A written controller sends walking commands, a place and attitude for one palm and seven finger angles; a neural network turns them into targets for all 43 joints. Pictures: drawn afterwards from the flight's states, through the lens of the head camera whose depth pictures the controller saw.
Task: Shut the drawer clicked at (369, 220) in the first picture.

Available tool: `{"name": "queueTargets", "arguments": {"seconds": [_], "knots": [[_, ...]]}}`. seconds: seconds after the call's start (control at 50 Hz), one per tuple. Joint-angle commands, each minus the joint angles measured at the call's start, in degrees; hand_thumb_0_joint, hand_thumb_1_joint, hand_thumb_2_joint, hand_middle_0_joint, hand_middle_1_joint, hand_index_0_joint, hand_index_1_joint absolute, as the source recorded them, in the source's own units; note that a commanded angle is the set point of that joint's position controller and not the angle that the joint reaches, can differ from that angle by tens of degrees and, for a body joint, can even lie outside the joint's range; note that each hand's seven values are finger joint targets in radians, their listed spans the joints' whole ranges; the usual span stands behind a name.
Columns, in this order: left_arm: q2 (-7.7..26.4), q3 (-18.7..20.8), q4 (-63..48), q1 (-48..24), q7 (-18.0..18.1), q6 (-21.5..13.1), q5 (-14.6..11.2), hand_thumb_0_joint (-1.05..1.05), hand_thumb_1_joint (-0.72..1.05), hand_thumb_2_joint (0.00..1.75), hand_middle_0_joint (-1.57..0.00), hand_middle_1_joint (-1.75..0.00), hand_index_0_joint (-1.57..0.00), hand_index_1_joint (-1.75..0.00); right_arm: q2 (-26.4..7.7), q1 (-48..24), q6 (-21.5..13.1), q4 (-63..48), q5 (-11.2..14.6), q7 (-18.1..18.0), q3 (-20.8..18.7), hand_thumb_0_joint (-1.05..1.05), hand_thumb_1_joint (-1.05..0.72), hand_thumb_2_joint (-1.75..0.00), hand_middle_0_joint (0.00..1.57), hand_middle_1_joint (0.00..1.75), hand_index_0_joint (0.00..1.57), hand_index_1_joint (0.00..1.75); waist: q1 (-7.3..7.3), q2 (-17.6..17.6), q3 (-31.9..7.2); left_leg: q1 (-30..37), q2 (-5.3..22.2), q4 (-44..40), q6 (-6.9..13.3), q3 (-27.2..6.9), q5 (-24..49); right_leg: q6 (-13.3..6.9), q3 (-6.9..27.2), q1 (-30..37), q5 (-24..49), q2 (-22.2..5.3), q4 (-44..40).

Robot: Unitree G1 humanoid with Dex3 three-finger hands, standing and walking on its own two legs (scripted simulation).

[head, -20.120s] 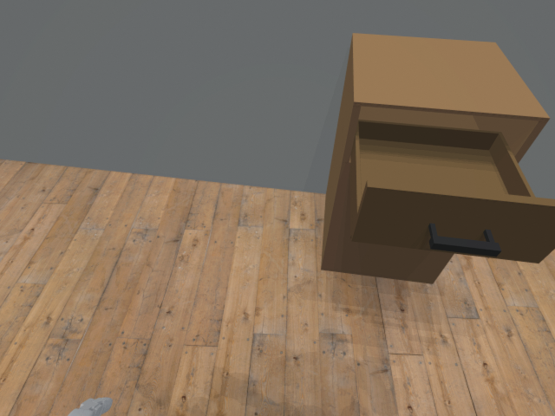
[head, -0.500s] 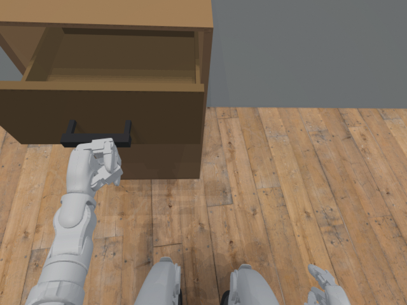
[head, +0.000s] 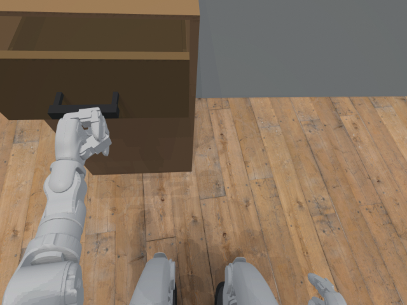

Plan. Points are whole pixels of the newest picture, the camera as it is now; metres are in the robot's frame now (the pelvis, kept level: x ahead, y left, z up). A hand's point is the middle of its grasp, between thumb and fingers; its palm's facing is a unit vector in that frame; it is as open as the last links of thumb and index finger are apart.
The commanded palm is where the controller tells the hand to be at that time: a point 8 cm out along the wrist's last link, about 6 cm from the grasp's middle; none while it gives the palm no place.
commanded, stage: push the drawer shut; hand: left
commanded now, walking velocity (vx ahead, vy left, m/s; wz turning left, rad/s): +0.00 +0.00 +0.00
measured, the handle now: (86, 104) +0.49 +0.25 +0.04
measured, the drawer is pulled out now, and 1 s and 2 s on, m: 0.11 0.00 0.00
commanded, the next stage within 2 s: pull the fist back off the drawer in 1.22 s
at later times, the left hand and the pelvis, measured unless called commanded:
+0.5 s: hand (111, 110) +0.48 +0.20 +0.03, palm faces +0.08 -1.00 -0.04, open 3.1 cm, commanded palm +0.48 +0.23 +0.04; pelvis +0.00 +0.00 -0.01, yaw -1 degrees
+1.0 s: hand (111, 90) +0.54 +0.21 +0.03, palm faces +0.07 -1.00 -0.04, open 3.0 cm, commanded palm +0.54 +0.23 +0.04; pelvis +0.00 +0.01 -0.02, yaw -2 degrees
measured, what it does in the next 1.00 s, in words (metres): stands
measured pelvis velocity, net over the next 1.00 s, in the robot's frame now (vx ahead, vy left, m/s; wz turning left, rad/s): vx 0.00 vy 0.01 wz -0.04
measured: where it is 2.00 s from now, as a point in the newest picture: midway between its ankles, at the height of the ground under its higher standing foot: outside the picture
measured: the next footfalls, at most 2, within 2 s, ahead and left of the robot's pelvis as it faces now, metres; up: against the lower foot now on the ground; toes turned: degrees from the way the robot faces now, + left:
none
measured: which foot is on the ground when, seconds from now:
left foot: down 0.00-1.00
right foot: down 0.00-1.00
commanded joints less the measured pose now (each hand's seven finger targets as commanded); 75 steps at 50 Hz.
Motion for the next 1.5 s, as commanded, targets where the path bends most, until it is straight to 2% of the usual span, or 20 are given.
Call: {"name": "queueTargets", "arguments": {"seconds": [0.0, 0.08, 0.12, 0.3, 0.38, 0.5, 0.52, 0.56, 0.64, 0.72, 0.78, 0.84, 0.88, 0.92, 1.06, 1.18, 1.3, 1.4, 1.42, 1.48], "knots": [[13.51, 4.58, -10.76, -28.18, 0.3, -4.37, -0.86, 0.0, 0.9, 0.9, -1.4, -1.6, -1.4, -1.6, -9.37, 6.28, -0.89, -3.98, -0.04, -0.18, -3.53, 0.0, -0.9, -0.9, 0.2, 0.3, 0.2, 0.3, -3.43, 4.41, -26.27, 19.08, -0.99, -8.94, 0.07, -2.73, 10.75, 0.26, 5.24, 9.69, 9.25, 1.75, -10.36], [12.28, 3.15, -8.42, -32.65, -0.19, -4.87, -0.48, 0.0, 0.9, 0.9, -1.4, -1.6, -1.4, -1.6, -9.34, 7.24, -0.33, -3.59, -0.16, 0.21, -3.46, 0.0, -0.9, -0.9, 0.2, 0.3, 0.2, 0.3, -4.79, 4.84, -25.51, 19.12, -0.97, -8.91, 0.28, -2.94, 10.13, 0.31, 5.06, 8.05, 8.62, 1.96, -10.28], [14.84, 5.28, -6.93, -32.91, -0.11, -5.03, -0.11, 0.0, 0.9, 0.9, -1.4, -1.6, -1.4, -1.6, -9.75, 7.79, 0.04, -3.48, -0.32, 0.34, -3.57, 0.0, -0.9, -0.9, 0.2, 0.3, 0.2, 0.3, -4.23, 4.9, -26.16, 18.41, -0.98, -8.86, 0.2, -3.04, 9.72, 0.23, 5.12, 8.29, 8.09, 2.03, -10.04], [15.93, 4.97, -2.39, -40.76, -0.06, -5.42, 1.35, 0.0, 0.9, 0.9, -1.4, -1.6, -1.4, -1.6, -10.24, 10.39, 1.12, -2.52, -0.89, 0.9, -3.59, 0.0, -0.9, -0.9, 0.2, 0.3, 0.2, 0.3, -6.16, 6.62, -27.72, 20.29, -0.8, -8.36, 0.36, -3.88, 10.35, 0.13, 4.68, 5.23, 8.01, 2.46, -9.51], [18.49, 6.24, 0.2, -43.42, 0.02, -5.02, 2.24, 0.0, 0.9, 0.9, -1.4, -1.6, -1.4, -1.6, -10.71, 11.27, 1.72, -2.36, -1.12, 0.96, -3.33, 0.0, -0.9, -0.9, 0.2, 0.3, 0.2, 0.3, -6.94, 6.5, -26.96, 19.01, -0.64, -8.01, 0.48, -4.12, 9.57, 0.12, 4.6, 3.95, 7.29, 2.66, -9.25], [19.38, 6.6, 1.58, -46.75, 0.41, -4.83, 3.09, 0.0, 0.9, 0.9, -1.4, -1.6, -1.4, -1.6, -11.04, 12.73, 2.5, -2.15, -1.62, 1.49, -3.3, 0.0, -0.9, -0.9, 0.2, 0.3, 0.2, 0.3, -7.43, 8.63, -28.8, 21.55, -0.31, -7.72, 0.21, -5.09, 11.8, -0.04, 3.99, 1.91, 8.4, 2.92, -8.48], [18.03, 5.29, 2.53, -47.54, 0.4, -4.47, 3.27, 0.0, 0.9, 0.9, -1.4, -1.6, -1.4, -1.6, -10.96, 12.8, 2.63, -2.21, -1.61, 1.63, -3.25, 0.0, -0.9, -0.9, 0.2, 0.3, 0.2, 0.3, -8.35, 8.3, -27.88, 20.84, -0.37, -7.61, 0.36, -5.01, 10.8, 0.1, 4.08, 1.33, 7.85, 3.0, -8.77], [21.34, 7.39, 3.25, -48.89, 0.6, -4.32, 3.54, 0.0, 0.9, 0.9, -1.4, -1.6, -1.4, -1.6, -11.34, 13.36, 2.79, -2.11, -1.71, 1.53, -3.08, 0.0, -0.9, -0.9, 0.2, 0.3, 0.2, 0.3, -8.35, 8.13, -28.0, 19.16, -0.41, -6.93, 0.69, -4.77, 10.54, 0.06, 4.45, 1.99, 7.8, 3.1, -8.58], [23.79, 8.65, 5.44, -51.06, 0.58, -3.41, 4.24, 0.0, 0.9, 0.9, -1.4, -1.6, -1.4, -1.6, -11.59, 13.87, 3.19, -2.05, -1.78, 1.53, -2.73, 0.0, -0.9, -0.9, 0.2, 0.3, 0.2, 0.3, -9.12, 7.53, -27.62, 16.79, -0.3, -6.28, 0.84, -4.59, 9.44, 0.28, 4.66, 1.97, 7.1, 3.12, -8.67], [26.77, 10.38, 5.31, -52.79, 0.15, -3.22, 4.53, 0.0, 0.9, 0.9, -1.4, -1.6, -1.4, -1.6, -11.77, 14.6, 3.45, -2.11, -2.03, 1.66, -2.48, 0.0, -0.9, -0.9, 0.2, 0.3, 0.2, 0.3, -8.92, 9.8, -30.3, 17.88, -0.07, -5.53, 0.75, -4.9, 12.55, 0.13, 4.48, 2.36, 8.81, 3.28, -7.91], [25.72, 9.55, 5.43, -54.53, -0.07, -2.93, 4.54, 0.0, 0.9, 0.9, -1.4, -1.6, -1.4, -1.6, -11.7, 15.0, 3.53, -1.96, -2.15, 1.89, -2.49, 0.0, -0.9, -0.9, 0.2, 0.3, 0.2, 0.3, -9.63, 11.81, -30.79, 19.31, 0.11, -5.26, 0.68, -5.18, 13.67, 0.17, 4.19, 0.65, 9.34, 3.34, -7.72], [28.33, 10.97, 6.2, -55.6, 0.01, -2.33, 4.95, 0.0, 0.9, 0.9, -1.4, -1.6, -1.4, -1.6, -12.07, 15.79, 3.87, -1.72, -2.29, 1.83, -2.37, 0.0, -0.9, -0.9, 0.2, 0.3, 0.2, 0.3, -10.04, 10.8, -31.14, 18.24, 0.33, -4.87, 0.84, -5.36, 14.26, 0.28, 4.23, 1.17, 9.78, 3.41, -7.63], [27.56, 10.3, 7.39, -56.1, -0.07, -1.92, 5.31, 0.0, 0.9, 0.9, -1.4, -1.6, -1.4, -1.6, -12.02, 16.27, 4.02, -1.51, -2.38, 2.08, -2.25, 0.0, -0.9, -0.9, 0.2, 0.3, 0.2, 0.3, -10.47, 11.72, -30.83, 18.91, 0.41, -4.78, 0.67, -5.65, 14.99, 0.17, 3.8, -0.14, 9.97, 3.5, -7.42], [30.48, 11.96, 7.88, -56.89, -0.02, -1.51, 5.52, 0.0, 0.9, 0.9, -1.4, -1.6, -1.4, -1.6, -12.31, 16.58, 4.24, -1.54, -2.43, 1.99, -2.11, 0.0, -0.9, -0.9, 0.2, 0.3, 0.2, 0.3, -10.49, 10.73, -30.63, 16.7, 0.48, -4.3, 0.87, -5.43, 14.36, 0.34, 4.24, 1.11, 9.82, 3.53, -7.53], [29.81, 9.62, 7.69, -64.03, 0.0, -1.18, 5.75, 0.0, 0.9, 0.9, -1.4, -1.6, -1.4, -1.6, -12.59, 17.28, 3.75, -0.64, -2.55, 1.65, -1.74, 0.0, -0.9, -0.9, 0.2, 0.3, 0.2, 0.3, -13.14, 12.98, -29.9, 17.46, 0.64, -4.09, 0.95, -6.65, 11.2, 0.26, 3.69, -3.67, 7.46, 3.61, -7.15], [31.01, 8.34, 8.02, -68.2, 0.33, -0.44, 6.03, 0.0, 0.9, 0.9, -1.4, -1.6, -1.4, -1.6, -13.34, 17.2, 2.71, -0.11, -2.55, 1.09, -1.12, 0.0, -0.9, -0.9, 0.2, 0.3, 0.2, 0.3, -14.17, 15.86, -30.01, 18.27, 0.93, -5.15, 0.57, -8.15, 5.9, 0.19, 3.21, -7.35, 4.7, 3.43, -6.7], [29.3, 5.36, 8.85, -70.36, 0.53, 1.28, 5.87, 0.0, 0.9, 0.9, -1.4, -1.6, -1.4, -1.6, -13.82, 16.67, 0.98, 0.5, -2.29, 0.35, -0.67, 0.0, -0.9, -0.9, 0.2, 0.3, 0.2, 0.3, -15.39, 18.03, -29.34, 19.4, 1.52, -6.69, 0.38, -9.79, 1.18, 0.19, 2.76, -11.15, 2.92, 3.11, -6.51], [28.32, 5.64, 7.84, -71.09, 1.49, 1.38, 6.07, 0.0, 0.9, 0.9, -1.4, -1.6, -1.4, -1.6, -13.66, 17.68, 0.36, 0.54, -2.83, 0.87, -0.81, 0.0, -0.9, -0.9, 0.2, 0.3, 0.2, 0.3, -14.77, 18.63, -30.92, 21.45, 1.12, -6.87, -0.01, -10.4, 2.59, -0.11, 2.31, -10.88, 3.75, 3.12, -6.49], [27.51, 5.02, 8.88, -70.5, 1.58, 1.54, 6.45, 0.0, 0.9, 0.9, -1.4, -1.6, -1.4, -1.6, -13.69, 17.52, 0.45, 0.55, -2.84, 0.97, -0.87, 0.0, -0.9, -0.9, 0.2, 0.3, 0.2, 0.3, -15.05, 16.71, -30.01, 20.43, 1.15, -7.0, 0.05, -10.61, 0.92, -0.07, 2.35, -10.91, 2.98, 3.14, -6.66], [26.98, 5.13, 10.44, -69.34, 1.98, 1.69, 6.89, 0.0, 0.9, 0.9, -1.4, -1.6, -1.4, -1.6, -13.6, 17.47, 0.46, 0.32, -3.0, 1.3, -0.77, 0.0, -0.9, -0.9, 0.2, 0.3, 0.2, 0.3, -14.82, 16.93, -28.0, 18.62, 1.0, -7.21, 0.19, -10.38, -1.12, -0.25, 2.39, -11.39, 2.0, 3.04, -6.63]]}}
